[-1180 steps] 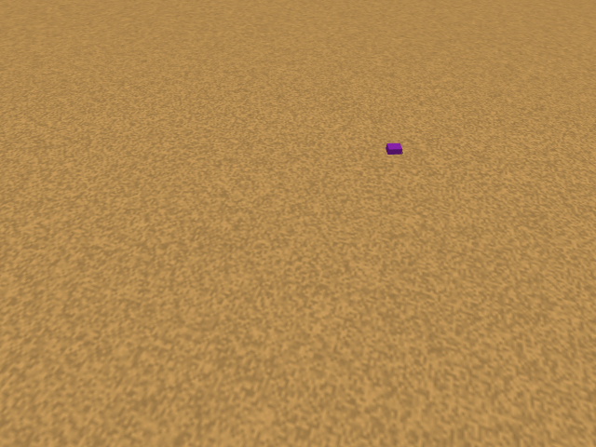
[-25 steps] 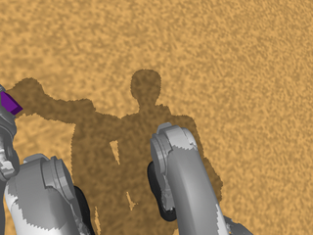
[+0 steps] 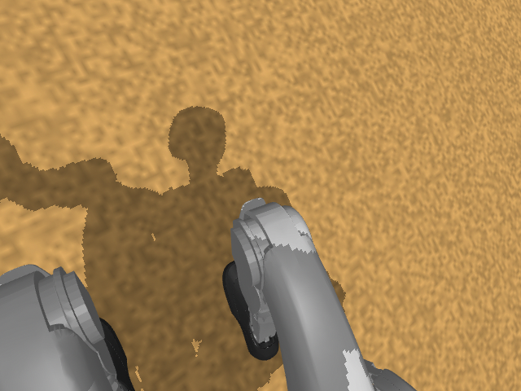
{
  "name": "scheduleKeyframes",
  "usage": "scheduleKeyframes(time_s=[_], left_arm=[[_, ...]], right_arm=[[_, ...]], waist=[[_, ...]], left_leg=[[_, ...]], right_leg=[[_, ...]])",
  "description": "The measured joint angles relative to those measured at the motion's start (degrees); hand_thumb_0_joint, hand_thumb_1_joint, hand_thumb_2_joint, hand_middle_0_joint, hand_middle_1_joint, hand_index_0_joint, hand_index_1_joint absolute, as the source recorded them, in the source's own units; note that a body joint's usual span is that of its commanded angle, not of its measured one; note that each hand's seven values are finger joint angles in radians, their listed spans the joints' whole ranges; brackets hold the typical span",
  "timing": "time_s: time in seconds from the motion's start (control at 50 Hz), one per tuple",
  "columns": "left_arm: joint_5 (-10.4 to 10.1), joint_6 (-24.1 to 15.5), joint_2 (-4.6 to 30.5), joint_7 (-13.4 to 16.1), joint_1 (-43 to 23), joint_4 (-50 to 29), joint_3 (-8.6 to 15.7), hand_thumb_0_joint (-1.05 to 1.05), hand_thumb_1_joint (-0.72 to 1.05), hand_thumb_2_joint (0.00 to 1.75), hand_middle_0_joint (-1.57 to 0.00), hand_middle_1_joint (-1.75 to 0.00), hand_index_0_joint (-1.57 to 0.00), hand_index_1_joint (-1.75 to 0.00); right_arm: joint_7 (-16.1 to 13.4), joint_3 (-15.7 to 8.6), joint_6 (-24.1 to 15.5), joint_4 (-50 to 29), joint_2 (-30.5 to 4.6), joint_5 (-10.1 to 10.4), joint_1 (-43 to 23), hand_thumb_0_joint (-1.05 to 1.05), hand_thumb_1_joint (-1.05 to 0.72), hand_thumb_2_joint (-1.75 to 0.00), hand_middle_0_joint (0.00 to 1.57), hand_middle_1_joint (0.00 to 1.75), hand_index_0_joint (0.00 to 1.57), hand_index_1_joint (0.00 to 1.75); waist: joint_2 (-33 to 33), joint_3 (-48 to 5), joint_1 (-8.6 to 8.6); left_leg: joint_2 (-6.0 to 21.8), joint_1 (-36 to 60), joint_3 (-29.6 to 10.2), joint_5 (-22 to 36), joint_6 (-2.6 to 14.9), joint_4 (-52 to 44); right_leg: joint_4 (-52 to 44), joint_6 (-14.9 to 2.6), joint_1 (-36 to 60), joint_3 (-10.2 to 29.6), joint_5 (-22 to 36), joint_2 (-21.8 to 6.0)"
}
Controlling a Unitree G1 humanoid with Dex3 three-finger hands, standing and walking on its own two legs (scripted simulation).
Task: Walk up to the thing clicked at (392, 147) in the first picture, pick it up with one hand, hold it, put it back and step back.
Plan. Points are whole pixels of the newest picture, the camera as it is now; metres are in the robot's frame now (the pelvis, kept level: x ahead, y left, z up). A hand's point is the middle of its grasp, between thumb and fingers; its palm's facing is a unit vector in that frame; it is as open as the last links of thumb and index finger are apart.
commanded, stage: rest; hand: left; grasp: from above
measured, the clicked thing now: out of the picture +0.44 +0.32 -0.27
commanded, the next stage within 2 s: open in 0.52 s
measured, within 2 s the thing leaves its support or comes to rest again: rests again in 0.18 s
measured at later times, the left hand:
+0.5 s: hand out of the picture +0.43 +0.31 -0.24, palm faces -0.31 -0.30 -0.90, open 8.2 cm
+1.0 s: hand out of the picture +0.43 +0.31 -0.24, palm faces -0.32 -0.30 -0.90, open 10.1 cm
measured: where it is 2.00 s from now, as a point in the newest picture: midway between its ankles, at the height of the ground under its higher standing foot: (191, 357)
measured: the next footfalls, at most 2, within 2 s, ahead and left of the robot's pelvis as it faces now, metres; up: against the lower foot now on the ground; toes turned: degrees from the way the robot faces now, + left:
none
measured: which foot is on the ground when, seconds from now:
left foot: down 0.00-1.00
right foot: down 0.00-1.00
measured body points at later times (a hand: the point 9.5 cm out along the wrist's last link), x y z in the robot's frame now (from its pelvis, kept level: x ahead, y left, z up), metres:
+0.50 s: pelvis +0.00 +0.00 +0.00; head +0.27 +0.10 +0.34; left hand +0.44 +0.32 -0.19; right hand +0.01 -0.24 -0.06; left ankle +0.07 +0.14 -0.27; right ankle +0.11 -0.13 -0.27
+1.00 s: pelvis -0.01 +0.00 +0.01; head +0.27 +0.11 +0.34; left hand +0.45 +0.32 -0.19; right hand +0.01 -0.24 -0.05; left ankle +0.07 +0.14 -0.27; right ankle +0.11 -0.13 -0.27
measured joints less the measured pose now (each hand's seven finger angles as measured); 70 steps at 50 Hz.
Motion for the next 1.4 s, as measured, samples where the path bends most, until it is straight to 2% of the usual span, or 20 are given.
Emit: scheduleKeyframes(time_s=[0.32,0.5,0.7,0.82,1.12,1.22,1.4], left_arm=[[-1.6,0.1,2.5,1.1,-0.5,0.9,-1.1,0.00,0.27,0.21,-0.95,-0.21,-0.95,-0.21],[-2.6,0.1,3.6,1.9,-1.0,1.2,-1.3,0.00,0.26,0.22,-0.94,-0.21,-0.94,-0.22],[-3.7,0.1,4.8,1.3,-1.3,1.6,-2.3,0.00,0.26,0.24,-0.93,-0.23,-0.93,-0.24],[-3.7,0.0,5.0,1.3,-1.3,1.8,-3.1,0.00,0.24,0.32,-0.83,-0.32,-0.83,-0.33],[-4.3,0.4,6.1,1.3,-1.4,0.8,-3.7,0.00,-0.06,0.63,-0.55,-0.55,-0.53,-0.57],[-4.5,0.6,6.0,1.0,-1.5,0.5,-4.5,0.00,-0.15,0.72,-0.48,-0.62,-0.45,-0.64],[-4.7,0.9,5.7,1.4,-1.2,0.4,-4.5,0.00,-0.28,0.84,-0.37,-0.72,-0.33,-0.76]], right_arm=[[2.2,3.0,-3.4,-0.9,-0.1,-0.3,-0.7,0.00,-0.91,-0.90,0.20,0.30,0.20,0.30],[2.4,3.9,-4.2,-1.5,-0.7,-0.1,-1.5,0.00,-0.91,-0.90,0.20,0.30,0.20,0.30],[1.8,4.8,-4.5,-2.3,-1.4,0.2,-1.9,0.00,-0.91,-0.90,0.20,0.30,0.20,0.30],[1.9,5.6,-4.5,-2.9,-1.5,0.1,-1.7,0.00,-0.91,-0.90,0.20,0.30,0.20,0.30],[1.6,6.2,-4.6,-3.4,-1.6,0.4,-1.2,0.00,-0.90,-0.90,0.20,0.30,0.20,0.30],[1.7,6.5,-4.7,-3.6,-1.4,0.3,-1.1,0.00,-0.90,-0.90,0.20,0.30,0.20,0.30],[1.9,6.5,-4.9,-4.0,-1.5,0.5,-1.1,0.00,-0.90,-0.90,0.20,0.30,0.20,0.30]], waist=[[-1.4,2.7,-0.86],[-1.9,3.9,-1.19],[-2.3,4.6,-1.78],[-2.8,4.8,-1.85],[-3.2,5.5,-2.10],[-3.4,5.5,-2.14],[-3.3,5.3,-2.11]], left_leg=[[-0.2,0.6,-1.0,-0.3,0.23,0.9],[-0.3,1.0,-1.6,-0.4,0.01,1.0],[-0.1,1.5,-1.9,-0.1,0.21,0.5],[-0.1,2.0,-2.1,0.0,0.11,0.2],[-0.2,2.1,-2.5,0.2,0.50,-0.2],[-0.2,2.3,-2.4,0.1,0.57,-0.4],[-0.1,2.5,-2.6,0.1,0.53,-0.6]], right_leg=[[-0.1,0.38,1.3,-0.8,0.0,0.2],[-0.3,0.52,1.9,-1.3,0.0,0.2],[-1.1,0.61,2.6,-1.6,0.5,0.4],[-1.5,0.50,3.1,-1.8,0.7,0.3],[-2.6,0.72,3.8,-2.3,1.0,0.4],[-2.9,0.68,4.1,-2.3,0.8,0.3],[-3.2,0.61,4.3,-2.5,0.9,0.3]])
